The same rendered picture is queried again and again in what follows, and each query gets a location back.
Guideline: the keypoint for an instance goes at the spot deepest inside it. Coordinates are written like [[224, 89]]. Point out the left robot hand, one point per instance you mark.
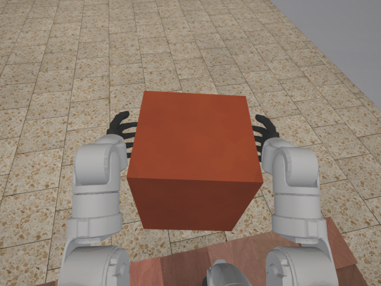
[[117, 128]]

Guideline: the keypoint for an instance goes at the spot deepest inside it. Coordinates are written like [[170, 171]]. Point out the robot right upper arm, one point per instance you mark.
[[299, 266]]

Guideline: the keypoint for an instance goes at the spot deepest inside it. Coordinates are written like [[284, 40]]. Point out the right robot thigh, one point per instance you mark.
[[226, 274]]

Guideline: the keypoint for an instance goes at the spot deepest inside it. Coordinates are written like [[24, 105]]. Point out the right robot forearm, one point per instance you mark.
[[297, 213]]

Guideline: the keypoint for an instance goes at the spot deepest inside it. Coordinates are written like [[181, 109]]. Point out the left robot forearm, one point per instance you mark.
[[95, 209]]

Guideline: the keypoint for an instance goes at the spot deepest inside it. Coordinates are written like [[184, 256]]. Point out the right robot shin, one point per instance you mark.
[[219, 261]]

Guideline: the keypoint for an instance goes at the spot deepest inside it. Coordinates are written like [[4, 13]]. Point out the right robot hand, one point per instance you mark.
[[267, 133]]

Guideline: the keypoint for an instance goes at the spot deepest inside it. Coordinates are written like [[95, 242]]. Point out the carton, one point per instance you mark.
[[194, 163]]

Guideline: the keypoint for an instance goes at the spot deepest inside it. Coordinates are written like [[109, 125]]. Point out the robot left upper arm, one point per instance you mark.
[[106, 265]]

